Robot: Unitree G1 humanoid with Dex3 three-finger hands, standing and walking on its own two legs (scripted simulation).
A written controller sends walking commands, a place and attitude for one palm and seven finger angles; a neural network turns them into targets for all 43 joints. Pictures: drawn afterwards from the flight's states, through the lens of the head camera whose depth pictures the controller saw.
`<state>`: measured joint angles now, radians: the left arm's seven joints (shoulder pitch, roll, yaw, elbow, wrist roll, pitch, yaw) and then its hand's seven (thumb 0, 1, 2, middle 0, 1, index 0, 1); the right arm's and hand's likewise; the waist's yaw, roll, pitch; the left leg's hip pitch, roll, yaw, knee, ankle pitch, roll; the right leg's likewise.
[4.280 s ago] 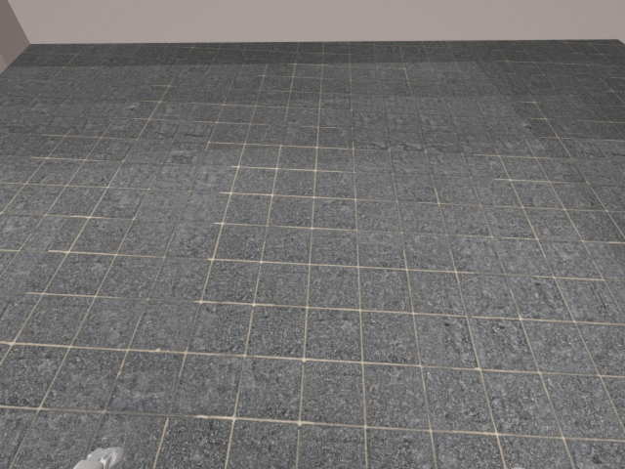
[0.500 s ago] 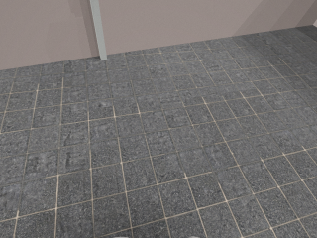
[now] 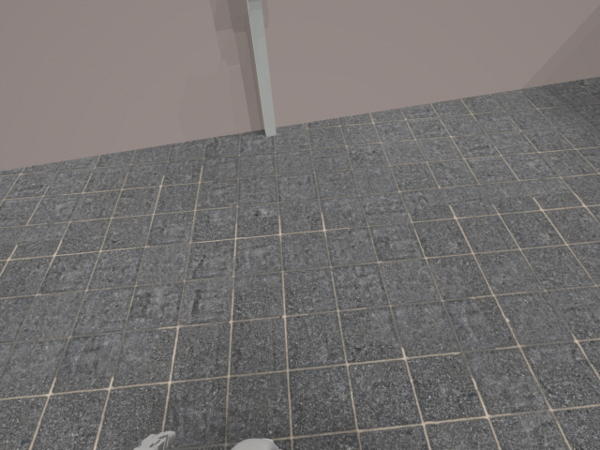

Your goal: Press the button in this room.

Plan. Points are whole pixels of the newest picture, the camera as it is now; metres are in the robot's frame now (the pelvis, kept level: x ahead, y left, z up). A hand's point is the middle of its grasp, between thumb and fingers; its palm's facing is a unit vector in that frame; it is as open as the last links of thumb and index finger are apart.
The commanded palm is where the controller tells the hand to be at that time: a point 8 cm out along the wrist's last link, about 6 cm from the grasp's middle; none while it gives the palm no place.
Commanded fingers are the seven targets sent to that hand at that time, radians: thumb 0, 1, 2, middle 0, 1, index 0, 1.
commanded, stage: turn or walk to find it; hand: left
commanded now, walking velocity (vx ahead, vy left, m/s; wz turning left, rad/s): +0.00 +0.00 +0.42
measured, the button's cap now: out of the picture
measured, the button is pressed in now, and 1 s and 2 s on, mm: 0 0 0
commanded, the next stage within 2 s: none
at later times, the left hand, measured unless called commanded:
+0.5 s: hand out of the picture -0.03 +0.27 -0.17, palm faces +0.27 -0.93 -0.24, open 7.4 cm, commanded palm none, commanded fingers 0.00 0.90 0.90 -0.20 -0.30 -0.20 -0.30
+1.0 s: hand out of the picture -0.07 +0.21 -0.15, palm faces +0.46 -0.85 -0.25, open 7.4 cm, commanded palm none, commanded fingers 0.00 0.90 0.90 -0.20 -0.30 -0.20 -0.30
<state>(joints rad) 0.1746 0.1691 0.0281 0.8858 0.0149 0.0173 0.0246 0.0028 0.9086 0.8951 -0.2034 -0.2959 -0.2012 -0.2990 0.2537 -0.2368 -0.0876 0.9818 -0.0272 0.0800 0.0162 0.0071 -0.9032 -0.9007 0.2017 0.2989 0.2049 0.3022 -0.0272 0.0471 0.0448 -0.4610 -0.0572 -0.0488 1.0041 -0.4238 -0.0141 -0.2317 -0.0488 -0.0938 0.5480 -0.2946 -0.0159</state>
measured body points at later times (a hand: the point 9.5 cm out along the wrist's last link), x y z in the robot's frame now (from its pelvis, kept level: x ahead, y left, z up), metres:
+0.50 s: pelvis -0.03 +0.05 +0.00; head +0.00 +0.08 +0.45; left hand -0.05 +0.32 -0.15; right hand +0.11 -0.17 -0.13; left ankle -0.04 +0.15 -0.73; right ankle -0.01 -0.10 -0.67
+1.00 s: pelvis -0.05 +0.01 +0.00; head -0.02 +0.00 +0.45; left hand -0.09 +0.25 -0.13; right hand +0.10 -0.21 -0.15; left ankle -0.13 +0.13 -0.67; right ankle +0.00 -0.09 -0.73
